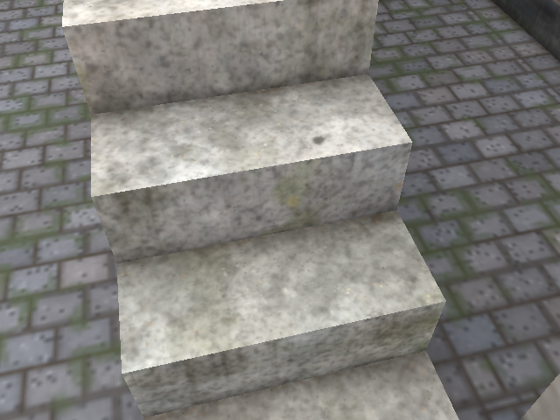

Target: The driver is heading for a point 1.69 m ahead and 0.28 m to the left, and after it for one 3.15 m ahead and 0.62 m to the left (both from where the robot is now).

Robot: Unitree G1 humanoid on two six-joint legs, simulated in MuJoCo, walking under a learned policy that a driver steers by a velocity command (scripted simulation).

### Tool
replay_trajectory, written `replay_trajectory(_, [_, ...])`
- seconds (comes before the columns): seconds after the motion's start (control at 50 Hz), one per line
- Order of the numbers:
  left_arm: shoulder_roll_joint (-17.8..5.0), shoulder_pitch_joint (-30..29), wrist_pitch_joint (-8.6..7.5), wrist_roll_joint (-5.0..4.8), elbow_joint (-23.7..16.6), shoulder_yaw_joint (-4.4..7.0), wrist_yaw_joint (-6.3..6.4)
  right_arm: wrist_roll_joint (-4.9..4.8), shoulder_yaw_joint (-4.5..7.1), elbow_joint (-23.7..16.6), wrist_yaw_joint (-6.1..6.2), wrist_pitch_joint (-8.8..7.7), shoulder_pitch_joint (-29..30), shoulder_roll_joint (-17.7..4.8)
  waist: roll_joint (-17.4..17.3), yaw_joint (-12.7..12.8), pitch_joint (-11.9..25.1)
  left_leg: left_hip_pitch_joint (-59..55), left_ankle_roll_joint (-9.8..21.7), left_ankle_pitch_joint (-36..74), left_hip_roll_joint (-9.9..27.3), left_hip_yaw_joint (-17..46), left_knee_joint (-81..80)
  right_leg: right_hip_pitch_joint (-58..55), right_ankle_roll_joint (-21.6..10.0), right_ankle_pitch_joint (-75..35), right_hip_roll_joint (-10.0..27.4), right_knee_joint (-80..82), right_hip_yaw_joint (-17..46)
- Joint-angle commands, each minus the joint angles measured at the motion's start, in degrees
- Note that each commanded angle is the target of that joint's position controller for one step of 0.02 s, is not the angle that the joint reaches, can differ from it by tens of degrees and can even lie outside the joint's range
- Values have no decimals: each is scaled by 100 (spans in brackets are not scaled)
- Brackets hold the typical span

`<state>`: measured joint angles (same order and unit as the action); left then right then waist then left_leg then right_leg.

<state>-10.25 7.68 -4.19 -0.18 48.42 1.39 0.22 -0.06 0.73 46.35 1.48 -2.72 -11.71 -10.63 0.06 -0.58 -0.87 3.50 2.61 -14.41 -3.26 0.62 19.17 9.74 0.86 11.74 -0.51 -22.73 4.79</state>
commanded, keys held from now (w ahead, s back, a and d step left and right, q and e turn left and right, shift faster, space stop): w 1.00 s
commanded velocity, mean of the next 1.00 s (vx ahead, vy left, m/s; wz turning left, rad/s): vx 0.46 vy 0.00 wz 0.00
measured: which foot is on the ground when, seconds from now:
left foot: down 0.00-1.00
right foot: down 0.00-1.00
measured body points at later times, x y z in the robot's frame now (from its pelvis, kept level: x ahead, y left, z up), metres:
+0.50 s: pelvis +0.02 +0.01 +0.00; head +0.01 +0.01 +0.45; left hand +0.21 +0.25 -0.09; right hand +0.17 -0.24 -0.11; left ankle -0.04 +0.09 -0.75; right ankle +0.01 -0.13 -0.74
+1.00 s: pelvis +0.01 +0.01 +0.01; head +0.01 +0.02 +0.46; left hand +0.19 +0.27 -0.09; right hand +0.16 -0.25 -0.11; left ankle -0.04 +0.09 -0.75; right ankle +0.01 -0.13 -0.74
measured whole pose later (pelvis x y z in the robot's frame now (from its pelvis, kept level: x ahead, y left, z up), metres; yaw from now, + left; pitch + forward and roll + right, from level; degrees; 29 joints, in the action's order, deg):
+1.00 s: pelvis +0.01 +0.01 +0.01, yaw +2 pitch -1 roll +0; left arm -15.9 1.2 -4.8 0.5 53.5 -0.9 -0.9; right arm 1.0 -3.9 53.5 0.3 -2.1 -5.3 -17.4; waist 0.0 -1.8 1.1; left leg -0.8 3.7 -10.4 -4.3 2.8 10.5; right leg 4.9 2.3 8.6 1.2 -14.1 3.5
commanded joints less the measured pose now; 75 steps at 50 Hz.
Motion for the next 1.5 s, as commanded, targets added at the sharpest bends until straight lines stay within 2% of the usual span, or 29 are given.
replay_trajectory(0.02, [-585,-467,-138,-23,-361,104,8,-7,123,-346,-18,-89,210,-678,-5,-50,336,-138,39,1779,586,657,-447,-207,-81,-1347,288,193,297])
replay_trajectory(0.06, [-607,-533,-128,-28,-332,94,25,-5,105,-317,-38,-82,255,-689,-5,-58,374,-233,32,2027,588,655,-477,-254,-67,-1461,314,205,288])
replay_trajectory(0.08, [-667,-599,-114,-13,-356,119,13,42,102,-299,-47,-63,326,-712,28,-41,445,-281,15,2213,610,650,-465,-307,-83,-1552,330,215,263])
replay_trajectory(0.14, [-609,-718,-86,-15,-346,94,-2,31,73,-245,-70,-31,415,-710,-4,-54,491,-406,-18,2541,628,635,-481,-356,-69,-1788,390,266,260])
replay_trajectory(0.24, [-739,-911,-68,-6,-327,95,7,47,42,-154,-84,-28,580,-824,-20,-76,561,-515,-56,2810,662,650,-565,-468,-39,-1946,438,362,251])
replay_trajectory(0.5, [-972,-1200,-125,24,-168,43,-22,69,-80,62,-100,-2,885,-1083,-14,-126,594,-602,-106,2592,694,694,-741,-563,47,-1886,492,679,208])
replay_trajectory(0.86, [-1211,-1202,-151,62,51,-86,-64,88,-269,280,-116,22,988,-1342,-5,-128,551,-562,-122,2259,670,742,-860,-543,147,-1638,500,915,128])
replay_trajectory(0.88, [-1253,-1221,-148,59,76,-66,-81,116,-274,309,-108,-5,1009,-1391,97,-139,569,-572,-72,2244,677,694,-830,-523,141,-1534,479,868,79])
replay_trajectory(0.98, [-1264,-1195,-144,69,113,-91,-102,102,-327,394,-103,-17,1006,-1416,-14,-126,521,-530,-52,2274,669,700,-815,-462,152,-1462,472,879,60])
replay_trajectory(1.24, [-1356,-1138,-127,77,187,-140,-118,100,-392,513,-105,-1,992,-1536,-21,-121,512,-519,-49,2315,659,728,-821,-460,190,-1449,478,898,23])
replay_trajectory(1.5, [-1405,-1078,-134,80,206,-166,-114,104,-405,571,-107,12,955,-1593,11,-122,524,-550,-39,2367,652,747,-829,-449,208,-1440,490,920,-8])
